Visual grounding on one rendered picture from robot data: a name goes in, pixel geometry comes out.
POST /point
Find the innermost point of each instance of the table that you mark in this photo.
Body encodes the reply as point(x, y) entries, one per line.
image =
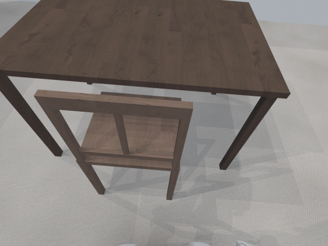
point(211, 46)

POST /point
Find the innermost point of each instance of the chair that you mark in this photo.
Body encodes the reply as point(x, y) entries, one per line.
point(126, 130)

